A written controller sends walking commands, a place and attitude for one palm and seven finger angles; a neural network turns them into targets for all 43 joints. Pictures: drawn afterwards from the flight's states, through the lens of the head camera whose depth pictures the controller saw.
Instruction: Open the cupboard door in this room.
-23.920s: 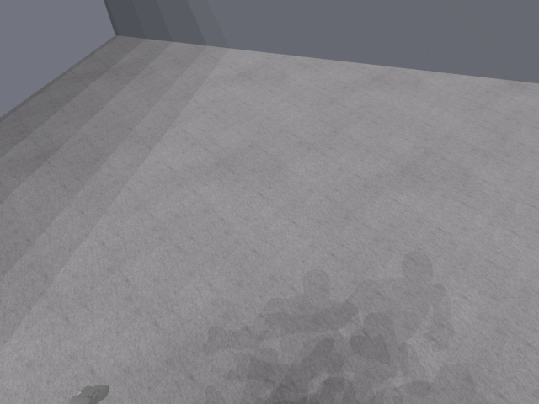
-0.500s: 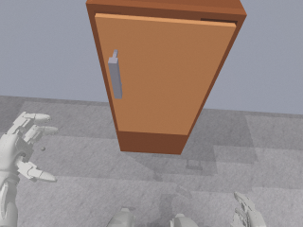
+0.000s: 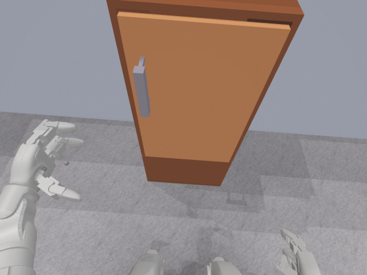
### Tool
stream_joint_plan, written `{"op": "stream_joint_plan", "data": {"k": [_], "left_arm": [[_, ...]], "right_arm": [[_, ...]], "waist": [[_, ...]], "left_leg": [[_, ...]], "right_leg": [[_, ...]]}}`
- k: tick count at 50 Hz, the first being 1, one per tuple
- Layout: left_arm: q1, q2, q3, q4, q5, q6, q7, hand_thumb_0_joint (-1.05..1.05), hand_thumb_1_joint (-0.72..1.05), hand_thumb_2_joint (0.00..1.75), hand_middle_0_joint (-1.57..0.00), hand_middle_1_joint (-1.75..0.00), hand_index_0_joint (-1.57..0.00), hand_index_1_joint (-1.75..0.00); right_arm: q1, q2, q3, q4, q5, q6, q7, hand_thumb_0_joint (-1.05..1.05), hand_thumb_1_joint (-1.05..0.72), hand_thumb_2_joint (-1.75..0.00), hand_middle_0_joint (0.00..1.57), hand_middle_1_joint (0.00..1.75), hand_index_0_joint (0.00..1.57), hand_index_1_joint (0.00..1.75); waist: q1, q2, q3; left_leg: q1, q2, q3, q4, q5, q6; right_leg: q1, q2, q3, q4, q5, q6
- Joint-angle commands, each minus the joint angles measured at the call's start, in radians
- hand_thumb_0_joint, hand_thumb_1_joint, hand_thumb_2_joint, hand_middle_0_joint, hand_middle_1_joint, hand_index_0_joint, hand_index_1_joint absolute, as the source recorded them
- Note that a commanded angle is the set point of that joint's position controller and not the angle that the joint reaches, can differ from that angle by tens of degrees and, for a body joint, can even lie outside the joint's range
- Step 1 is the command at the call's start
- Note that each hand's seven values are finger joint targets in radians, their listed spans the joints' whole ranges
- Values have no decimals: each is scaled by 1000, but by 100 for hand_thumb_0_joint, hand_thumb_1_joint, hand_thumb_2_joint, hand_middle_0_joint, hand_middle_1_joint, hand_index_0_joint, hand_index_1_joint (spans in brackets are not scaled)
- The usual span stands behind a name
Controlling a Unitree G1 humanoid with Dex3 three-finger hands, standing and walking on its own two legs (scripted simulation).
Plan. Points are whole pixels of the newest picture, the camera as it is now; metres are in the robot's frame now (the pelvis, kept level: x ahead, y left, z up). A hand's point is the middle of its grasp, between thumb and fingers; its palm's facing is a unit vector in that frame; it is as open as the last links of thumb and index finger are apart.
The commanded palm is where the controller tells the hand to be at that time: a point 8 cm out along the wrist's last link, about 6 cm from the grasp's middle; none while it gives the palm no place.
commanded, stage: move the hooked fingers beside the handle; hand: left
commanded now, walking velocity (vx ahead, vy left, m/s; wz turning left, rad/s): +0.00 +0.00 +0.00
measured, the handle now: (143, 88) +0.55 +0.14 +0.05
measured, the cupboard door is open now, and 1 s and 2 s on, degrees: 0 0 0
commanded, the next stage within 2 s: none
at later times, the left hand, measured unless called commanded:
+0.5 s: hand (82, 136) +0.39 +0.25 +0.05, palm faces +0.00 -1.00 -0.01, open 14.0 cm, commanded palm +0.37 +0.29 +0.05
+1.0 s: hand (104, 113) +0.46 +0.22 +0.05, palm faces -0.02 -1.00 +0.00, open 14.0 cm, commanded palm +0.45 +0.26 +0.05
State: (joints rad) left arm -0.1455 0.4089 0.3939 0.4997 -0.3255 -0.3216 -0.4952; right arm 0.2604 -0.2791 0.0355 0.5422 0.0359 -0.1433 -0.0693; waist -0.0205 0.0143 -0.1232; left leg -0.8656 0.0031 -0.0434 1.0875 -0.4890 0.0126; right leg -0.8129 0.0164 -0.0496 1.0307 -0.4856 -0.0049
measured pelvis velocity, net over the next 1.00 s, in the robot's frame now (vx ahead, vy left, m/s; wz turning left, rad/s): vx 0.00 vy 0.01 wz -0.03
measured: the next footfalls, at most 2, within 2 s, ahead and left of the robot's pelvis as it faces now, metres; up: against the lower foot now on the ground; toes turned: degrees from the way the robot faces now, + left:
none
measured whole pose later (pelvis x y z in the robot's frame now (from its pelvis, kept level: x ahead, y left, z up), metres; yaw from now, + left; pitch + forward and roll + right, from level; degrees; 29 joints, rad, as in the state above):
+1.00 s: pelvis +0.00 +0.01 -0.01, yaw -2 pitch +21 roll -3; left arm -0.71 0.48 0.39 1.02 -0.17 -0.41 -0.35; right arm 0.32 -0.27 0.03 0.62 0.01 0.00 -0.03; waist -0.11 0.01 -0.12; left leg -1.01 0.02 -0.03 1.15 -0.50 0.02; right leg -0.97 0.03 -0.03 1.08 -0.48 0.00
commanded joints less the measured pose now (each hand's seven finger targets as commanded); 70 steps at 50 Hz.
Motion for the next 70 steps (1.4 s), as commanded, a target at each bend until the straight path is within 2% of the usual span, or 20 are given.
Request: {"op": "stream_joint_plan", "data": {"k": [1, 5, 7, 11, 19, 25, 27, 30, 32, 35, 41, 45, 47, 50, 52, 55, 57, 63, 67, 70], "left_arm": [[-287, 286, 100, -153, -8, -55, 25, 0, -50, 30, -30, -120, -30, -120], [-334, 292, 100, -98, 5, -63, 31, 0, -50, 30, -30, -120, -30, -120], [-334, 284, 86, -109, 10, -73, 28, 0, -50, 30, -30, -120, -30, -120], [-350, 294, 102, -40, 8, -67, 30, 0, -50, 30, -30, -120, -30, -120], [-487, 308, 95, 4, 23, -103, 34, 0, -50, 30, -30, -120, -30, -120], [-547, 321, 98, 58, 42, -113, 36, 0, -50, 30, -30, -120, -30, -120], [-588, 285, 57, 50, 47, -112, 41, 0, -50, 30, -30, -120, -30, -120], [-604, 322, 89, 125, 62, -102, 60, 0, -50, 30, -30, -120, -30, -120], [-668, 307, 65, 140, 73, -107, 72, 0, -50, 30, -30, -120, -30, -120], [-708, 310, 63, 133, 85, -127, 88, 0, -50, 30, -30, -120, -30, -120], [-825, 287, 26, 253, 111, -130, 109, 0, -50, 30, -30, -120, -30, -120], [-946, 329, 38, 278, 138, -153, 132, 0, -50, 30, -30, -120, -30, -120], [-968, 299, 14, 292, 144, -160, 140, 0, -50, 30, -30, -120, -30, -120], [-1004, 345, 46, 372, 157, -156, 155, 0, -50, 30, -30, -120, -30, -120], [-1026, 329, 28, 376, 167, -152, 161, 0, -50, 30, -30, -120, -30, -120], [-1042, 387, 74, 407, 178, -149, 173, 0, -50, 30, -30, -120, -30, -120], [-1091, 372, 50, 399, 186, -150, 178, 0, -50, 30, -30, -120, -30, -120], [-1167, 398, 57, 456, 207, -139, 200, 0, -50, 30, -30, -120, -30, -120], [-1168, 447, 89, 471, 222, -135, 208, 0, -50, 30, -30, -120, -30, -120], [-1135, 419, 77, 442, 221, -138, 200, 0, -50, 30, -30, -120, -30, -120]], "right_arm": [[27, -152, -69, -122, 6, -25, -11, 0, -90, -90, 20, 30, 20, 30], [46, -152, -70, -115, 5, -7, -9, 0, -90, -90, 20, 30, 20, 30], [52, -150, -73, -116, 6, 0, -3, 0, -90, -90, 20, 30, 20, 30], [74, -157, -79, -101, 6, 17, 0, 0, -90, -90, 20, 30, 20, 30], [93, -156, -83, -75, 3, 38, 0, 0, -90, -90, 20, 30, 20, 30], [113, -156, -86, -56, 0, 55, 3, 0, -90, -90, 20, 30, 20, 30], [111, -153, -86, -53, 1, 58, 6, 0, -90, -90, 20, 30, 20, 30], [124, -162, -85, -46, -2, 69, 8, 0, -90, -90, 20, 30, 20, 30], [125, -160, -83, -43, -3, 75, 10, 0, -90, -90, 20, 30, 20, 30], [136, -160, -85, -39, -7, 81, 14, 0, -90, -90, 20, 30, 20, 30], [151, -163, -80, -16, -9, 101, 19, 0, -90, -90, 20, 30, 20, 30], [172, -170, -79, 0, -17, 114, 20, 0, -90, -90, 20, 30, 20, 30], [178, -167, -79, 5, -21, 120, 24, 0, -90, -90, 20, 30, 20, 30], [200, -175, -74, 16, -25, 134, 25, 0, -90, -90, 20, 30, 20, 30], [207, -172, -75, 15, -27, 141, 29, 0, -90, -90, 20, 30, 20, 30], [229, -179, -74, 16, -32, 154, 31, 0, -90, -90, 20, 30, 20, 30], [233, -172, -71, 16, -35, 161, 34, 0, -90, -90, 20, 30, 20, 30], [269, -179, -67, 29, -42, 178, 39, 0, -90, -90, 20, 30, 20, 30], [291, -184, -65, 28, -49, 190, 42, 0, -90, -90, 20, 30, 20, 30], [296, -176, -67, 19, -50, 199, 51, 0, -90, -90, 20, 30, 20, 30]], "waist": [[-11, 90, -299], [-19, 66, -321], [-13, 107, -345], [-29, 31, -333], [-42, 74, -341], [-43, 80, -401], [-53, 104, -389], [-56, 62, -364], [-63, 81, -356], [-60, 103, -418], [-92, 92, -373], [-98, 124, -416], [-103, 142, -436], [-117, 91, -430], [-117, 136, -443], [-123, 102, -471], [-133, 138, -479], [-167, 124, -471], [-161, 140, -515], [-151, 153, -541]], "left_leg": [[209, -3, 1, -173, 249, 10], [208, 0, 8, -163, 288, 12], [229, 0, 11, -166, 312, 10], [186, 3, 17, -152, 320, 16], [184, 2, 20, -133, 319, 19], [217, 9, 14, -122, 365, 16], [238, 10, 9, -128, 355, 14], [199, 13, 7, -125, 335, 15], [199, 12, 3, -127, 311, 13], [249, 15, -5, -119, 357, 9], [214, 16, -11, -108, 304, 10], [244, 22, -28, -98, 311, 6], [270, 23, -34, -93, 331, 2], [215, 23, -33, -78, 324, 9], [229, 22, -32, -74, 339, 7], [210, 24, -28, -60, 362, 13], [206, 23, -24, -51, 370, 13], [171, 27, -28, -32, 361, 19], [176, 27, -25, -19, 401, 19], [198, 28, -19, -17, 451, 19]], "right_leg": [[131, 11, 21, -136, 203, -22], [147, 15, 24, -128, 252, -20], [152, 13, 24, -126, 270, -23], [161, 16, 31, -126, 308, -14], [135, 17, 39, -116, 304, -20], [128, 17, 36, -101, 337, -18], [94, 16, 29, -107, 312, -18], [81, 18, 25, -103, 295, -18], [60, 17, 24, -103, 268, -19], [54, 18, 22, -93, 284, -22], [-7, 19, 19, -91, 238, -20], [-47, 19, 16, -73, 218, -24], [-67, 20, 11, -68, 219, -26], [-59, 23, 15, -59, 229, -20], [-75, 22, 14, -56, 233, -22], [-52, 26, 18, -49, 264, -19], [-56, 26, 21, -44, 277, -16], [-77, 31, 23, -41, 276, -11], [-61, 32, 25, -32, 313, -13], [-42, 35, 24, -28, 358, -12]]}}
